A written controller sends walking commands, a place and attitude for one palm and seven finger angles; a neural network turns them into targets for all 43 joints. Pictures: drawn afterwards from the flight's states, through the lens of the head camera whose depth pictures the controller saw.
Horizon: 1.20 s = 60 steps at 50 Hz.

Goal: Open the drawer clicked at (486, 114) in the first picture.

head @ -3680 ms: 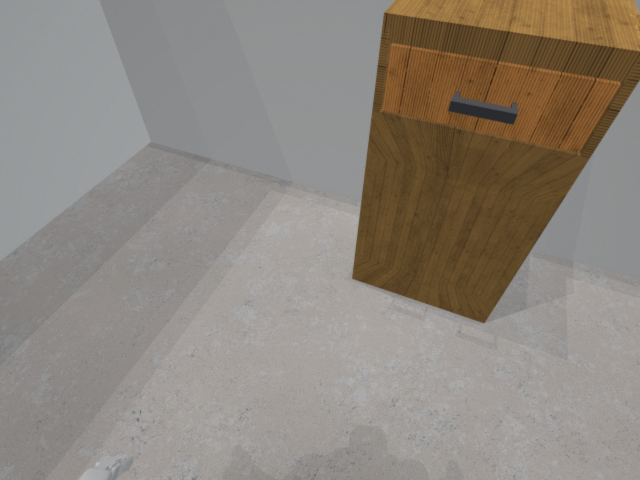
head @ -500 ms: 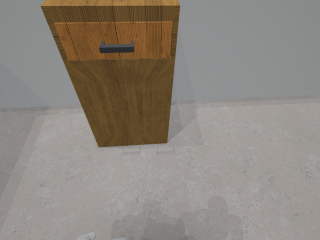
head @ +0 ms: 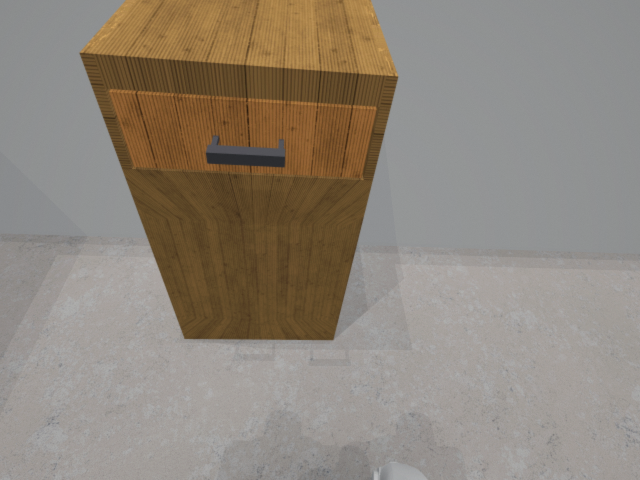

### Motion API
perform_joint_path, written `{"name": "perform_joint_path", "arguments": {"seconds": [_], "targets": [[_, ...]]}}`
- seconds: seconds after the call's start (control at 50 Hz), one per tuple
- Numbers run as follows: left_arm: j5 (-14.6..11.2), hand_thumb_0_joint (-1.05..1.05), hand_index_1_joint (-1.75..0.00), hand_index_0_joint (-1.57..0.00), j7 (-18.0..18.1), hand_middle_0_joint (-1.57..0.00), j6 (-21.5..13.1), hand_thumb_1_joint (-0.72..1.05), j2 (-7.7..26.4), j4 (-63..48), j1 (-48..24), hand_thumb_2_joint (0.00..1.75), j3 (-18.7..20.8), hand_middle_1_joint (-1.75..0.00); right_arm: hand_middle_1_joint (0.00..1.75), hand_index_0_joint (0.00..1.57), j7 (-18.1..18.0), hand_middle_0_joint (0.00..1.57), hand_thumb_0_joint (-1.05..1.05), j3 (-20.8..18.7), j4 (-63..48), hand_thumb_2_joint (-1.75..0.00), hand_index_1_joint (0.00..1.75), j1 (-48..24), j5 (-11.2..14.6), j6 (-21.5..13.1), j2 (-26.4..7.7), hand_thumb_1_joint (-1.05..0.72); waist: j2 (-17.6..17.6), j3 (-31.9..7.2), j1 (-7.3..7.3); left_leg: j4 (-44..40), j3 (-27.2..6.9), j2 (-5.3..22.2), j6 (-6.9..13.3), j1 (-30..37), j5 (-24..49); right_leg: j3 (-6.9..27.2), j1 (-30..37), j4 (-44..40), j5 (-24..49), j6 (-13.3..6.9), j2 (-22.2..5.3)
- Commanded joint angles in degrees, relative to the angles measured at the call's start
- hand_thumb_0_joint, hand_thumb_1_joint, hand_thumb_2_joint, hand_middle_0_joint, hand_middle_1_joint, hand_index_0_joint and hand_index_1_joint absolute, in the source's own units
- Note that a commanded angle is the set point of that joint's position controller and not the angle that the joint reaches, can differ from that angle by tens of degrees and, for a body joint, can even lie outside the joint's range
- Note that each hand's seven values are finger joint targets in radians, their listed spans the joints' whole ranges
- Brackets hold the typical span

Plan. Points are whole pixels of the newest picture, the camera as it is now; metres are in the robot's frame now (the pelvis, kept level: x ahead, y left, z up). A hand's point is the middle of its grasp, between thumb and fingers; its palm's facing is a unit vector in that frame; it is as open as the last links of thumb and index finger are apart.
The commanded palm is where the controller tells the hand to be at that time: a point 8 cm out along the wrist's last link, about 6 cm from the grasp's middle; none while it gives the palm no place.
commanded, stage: take the last steps up to it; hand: left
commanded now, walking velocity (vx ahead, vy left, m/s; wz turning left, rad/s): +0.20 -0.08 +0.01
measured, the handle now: (247, 149) +0.65 +0.18 +0.04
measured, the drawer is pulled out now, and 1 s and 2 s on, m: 0.00 0.00 0.00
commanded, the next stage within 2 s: come to a stop and stand still in 0.12 s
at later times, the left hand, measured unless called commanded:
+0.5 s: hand (255, 448) +0.20 +0.10 -0.16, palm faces +0.08 -0.96 -0.26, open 7.2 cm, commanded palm none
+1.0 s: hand out of the picture +0.04 +0.20 -0.19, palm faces +0.10 -0.97 -0.21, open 7.4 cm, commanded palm none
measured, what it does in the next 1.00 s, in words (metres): steps on the spot: right foot, then left foot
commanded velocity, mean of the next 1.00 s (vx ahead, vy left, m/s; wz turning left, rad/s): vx -0.05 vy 0.07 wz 0.00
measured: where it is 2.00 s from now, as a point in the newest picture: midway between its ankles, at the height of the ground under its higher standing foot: outside the picture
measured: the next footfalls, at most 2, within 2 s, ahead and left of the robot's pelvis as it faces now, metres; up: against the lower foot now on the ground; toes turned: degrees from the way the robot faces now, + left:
right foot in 0.26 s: +0.21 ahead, -0.18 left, +0.00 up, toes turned -9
left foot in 0.78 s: +0.09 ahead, +0.10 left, +0.00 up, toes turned +6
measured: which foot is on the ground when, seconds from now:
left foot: down 0.00-0.26, up 0.28-0.76, down 0.78-1.00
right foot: up 0.00-0.24, down 0.26-0.78, up 0.80-1.00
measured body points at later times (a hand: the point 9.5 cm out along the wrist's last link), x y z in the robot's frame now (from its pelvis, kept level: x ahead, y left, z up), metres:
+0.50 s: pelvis +0.10 -0.08 -0.01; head +0.13 -0.12 +0.44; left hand +0.19 +0.15 -0.14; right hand +0.13 -0.31 -0.19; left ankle +0.07 +0.05 -0.67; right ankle +0.17 -0.18 -0.75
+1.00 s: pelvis +0.06 +0.00 +0.00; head +0.08 +0.02 +0.45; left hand +0.04 +0.25 -0.17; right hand +0.11 -0.23 -0.15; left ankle +0.05 +0.10 -0.75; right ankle +0.04 -0.14 -0.70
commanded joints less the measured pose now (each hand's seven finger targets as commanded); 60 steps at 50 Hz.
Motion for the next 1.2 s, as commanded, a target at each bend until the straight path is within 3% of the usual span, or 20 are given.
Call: {"name": "perform_joint_path", "arguments": {"seconds": [0.0,0.12,0.16,0.2,0.22,0.24,0.26,0.28,0.34,0.52,0.62,0.7,0.74,0.76,0.8,0.88,0.98,1.02,1.1,1.18], "targets": [[-0.3,0.00,-0.30,-0.20,-0.3,-0.20,0.2,0.90,1.1,-2.9,-0.2,0.90,0.3,-0.30,0.30,0.20,0.1,0.20,0.00,-0.9,0.0,-0.90,0.30,6.0,0.1,-0.5,-5.3,-0.90,9.5,3.0,-1.16,-12.9,-9.1,13.7,4.0,0.8,11.6,-1.2,-3.7,-7.7,3.3,1.2,-1.5],[-0.8,0.00,-0.30,-0.20,-0.2,-0.20,-0.6,0.90,0.6,-5.0,-7.6,0.90,-0.3,-0.30,0.30,0.20,0.2,0.20,0.00,-1.4,2.4,-0.90,0.30,9.9,-0.7,0.7,-6.2,-0.90,11.9,4.8,-3.57,-9.0,-9.1,15.0,5.0,1.6,13.7,-4.6,2.6,-24.7,-1.4,-0.1,0.6],[-0.8,0.00,-0.30,-0.20,-0.2,-0.20,-1.1,0.90,1.2,-4.3,-5.7,0.90,-0.1,-0.30,0.30,0.20,0.1,0.20,0.00,-1.6,2.5,-0.90,0.30,8.7,-0.7,1.1,-6.6,-0.90,11.5,3.6,-2.39,-5.7,-9.3,15.2,4.1,-0.1,10.7,-5.2,9.1,-29.2,-1.2,-1.0,1.8],[-0.6,0.00,-0.30,-0.20,0.1,-0.20,-2.0,0.90,3.8,-1.4,3.1,0.90,0.5,-0.30,0.30,0.20,0.4,0.20,0.00,-1.4,2.8,-0.90,0.30,8.1,-0.3,1.4,-5.8,-0.90,5.4,-1.2,1.66,4.8,-6.0,11.0,1.2,-3.8,7.6,-5.8,22.8,-36.9,3.6,-1.8,3.4],[-0.2,0.00,-0.30,-0.20,0.7,-0.20,-3.0,0.90,7.2,0.2,8.4,0.90,1.0,-0.30,0.30,0.20,0.7,0.20,0.00,-0.8,2.9,-0.90,0.30,9.4,0.1,1.2,-3.3,-0.90,-3.6,-5.4,3.78,17.2,-2.3,6.3,-1.4,-11.0,-0.2,3.8,33.0,-39.7,9.9,-3.9,-5.2],[-0.6,0.00,-0.30,-0.20,1.4,-0.20,-3.5,0.90,12.3,0.5,11.0,0.90,1.6,-0.30,0.30,0.20,0.8,0.20,0.00,0.5,1.9,-0.90,0.30,12.1,0.7,1.5,0.3,-0.90,-15.9,-10.2,2.51,29.7,-2.8,0.2,-3.7,-17.3,-21.1,17.8,38.1,-43.5,26.7,-8.0,-17.8],[-1.5,0.00,-0.30,-0.20,1.9,-0.20,-3.2,0.90,11.0,-0.5,8.8,0.90,0.5,-0.30,0.30,0.20,0.0,0.20,0.00,0.4,1.9,-0.90,0.30,11.0,0.9,2.6,-1.4,-0.90,-8.6,-9.4,1.88,32.3,-9.2,1.7,-3.8,-13.0,-23.4,15.5,30.5,-44.9,35.6,-10.1,-18.5],[-1.2,0.00,-0.30,-0.20,2.3,-0.20,-3.0,0.90,9.9,-1.5,2.9,0.90,0.7,-0.30,0.30,0.20,0.0,0.20,0.00,0.2,2.7,-0.90,0.30,12.0,1.1,3.2,-0.1,-0.90,-8.7,-7.9,-0.20,33.8,-9.8,2.5,-4.2,-12.1,-20.8,12.6,26.8,-44.5,39.4,-10.9,-17.0],[-1.1,0.00,-0.30,-0.20,3.5,-0.20,-1.5,0.90,7.2,-3.8,-2.7,0.90,0.2,-0.30,0.30,0.20,-0.2,0.20,0.00,-0.2,3.3,-0.90,0.30,7.7,1.1,5.5,-0.8,-0.90,-5.0,-2.2,-0.29,37.5,-11.3,2.4,-5.0,-13.5,-17.2,7.7,18.9,-43.3,42.4,-11.8,-15.2],[-0.6,0.00,-0.30,-0.20,4.2,-0.20,-0.1,0.90,9.9,-7.6,-5.2,0.90,2.1,-0.30,0.30,0.20,1.6,0.20,0.00,-2.3,-2.7,-0.90,0.30,0.1,-0.4,8.5,-4.5,-0.90,-5.9,-5.4,0.05,43.1,-13.1,0.0,-7.1,-20.0,-8.1,5.1,18.8,-46.3,21.6,-11.7,-14.8],[0.4,0.00,-0.30,-0.20,3.3,-0.20,0.8,0.90,11.6,-9.3,-7.0,0.90,2.3,-0.30,0.30,0.20,2.2,0.20,0.00,-1.8,-5.1,-0.90,0.30,-3.0,-0.1,7.2,-5.0,-0.90,-9.7,-3.6,0.54,28.4,-10.1,-0.2,-5.9,-13.6,-9.9,6.2,14.6,-50.1,-1.4,-10.5,-12.8],[0.3,0.00,-0.30,-0.20,2.7,-0.20,1.5,0.90,12.4,-8.9,-6.7,0.90,2.4,-0.30,0.30,0.20,2.0,0.20,0.00,-1.2,-5.0,-0.90,0.30,-0.3,0.3,5.6,-5.0,-0.90,-9.5,-4.0,-0.45,9.8,-7.4,-1.6,-4.8,-4.1,-7.0,6.1,12.4,-47.6,-6.6,-8.3,-10.0],[-0.8,0.00,-0.30,-0.20,2.3,-0.20,2.2,0.90,9.3,-9.1,-5.6,0.90,1.4,-0.30,0.30,0.20,1.7,0.20,0.00,-1.3,-4.0,-0.90,0.30,3.7,0.1,4.5,-8.1,-0.90,4.1,-4.8,-2.11,-4.3,-13.3,2.7,-3.6,3.2,-4.1,1.5,6.1,-36.5,-10.7,-4.0,-4.2],[-1.4,0.00,-0.30,-0.20,1.9,-0.20,2.5,0.90,5.7,-9.7,-4.4,0.90,0.7,-0.30,0.30,0.20,1.4,0.20,0.00,-2.1,-5.7,-0.90,0.30,1.2,-0.4,4.3,-12.7,-0.90,21.3,-1.5,-1.63,-12.4,-28.2,14.3,-0.2,-2.9,-8.3,-4.0,1.0,-26.0,-15.2,-0.8,2.3],[-1.0,0.00,-0.30,-0.20,1.8,-0.20,3.0,0.90,6.4,-9.5,-5.7,0.90,0.8,-0.30,0.30,0.20,0.7,0.20,0.00,-1.3,-8.8,-0.90,0.30,-7.8,-0.7,4.6,-13.0,-0.90,16.3,3.4,0.31,-17.3,-28.1,16.9,5.1,-20.2,-13.5,2.6,8.1,-15.0,-14.0,-1.6,2.3],[-0.7,0.00,-0.30,-0.20,1.5,-0.20,2.3,0.90,5.7,-4.9,0.1,0.90,0.4,-0.30,0.30,0.20,-0.3,0.20,0.00,0.2,-6.5,-0.90,0.30,-8.2,-0.1,3.9,-9.2,-0.90,12.4,0.1,1.83,-9.7,-16.6,8.1,3.5,-6.7,5.6,2.6,5.3,-8.7,-8.8,-1.2,4.9],[-1.4,0.00,-0.30,-0.20,2.1,-0.20,1.2,0.90,3.8,-4.6,-3.5,0.90,-1.4,-0.30,0.30,0.20,-0.8,0.20,0.00,0.0,-1.7,-0.90,0.30,0.3,0.1,3.3,-8.3,-0.90,10.5,-4.2,-1.99,-4.8,-18.7,10.9,6.2,7.2,28.4,0.8,9.2,-26.2,-13.3,-0.1,4.0],[-1.6,0.00,-0.30,-0.20,2.3,-0.20,0.8,0.90,3.5,-3.2,-1.9,0.90,-1.7,-0.30,0.30,0.20,-0.7,0.20,0.00,0.1,-0.4,-0.90,0.30,1.6,0.3,3.1,-8.2,-0.90,9.6,-5.1,-1.58,-3.1,-18.8,10.4,5.4,7.9,33.8,0.4,14.2,-35.2,-8.7,-0.3,4.4],[-1.6,0.00,-0.30,-0.20,3.2,-0.20,-0.5,0.90,5.8,0.2,1.5,0.90,-2.1,-0.30,0.30,0.20,-0.1,0.20,0.00,1.0,0.6,-0.90,0.30,0.5,1.5,2.6,-4.4,-0.90,0.6,-4.4,-1.01,-1.1,-13.8,3.8,-1.6,-2.9,14.8,6.5,27.0,-43.9,17.6,-3.6,-3.1],[-1.8,0.00,-0.30,-0.20,3.3,-0.20,-0.6,0.90,3.5,0.8,0.2,0.90,-2.9,-0.30,0.30,0.20,-0.1,0.20,0.00,1.4,2.7,-0.90,0.30,1.3,0.7,3.1,-4.6,-0.90,-4.8,-0.5,-1.39,-3.7,-13.3,3.4,-1.9,0.7,10.1,5.1,20.6,-44.6,9.7,-3.9,-1.1]]}}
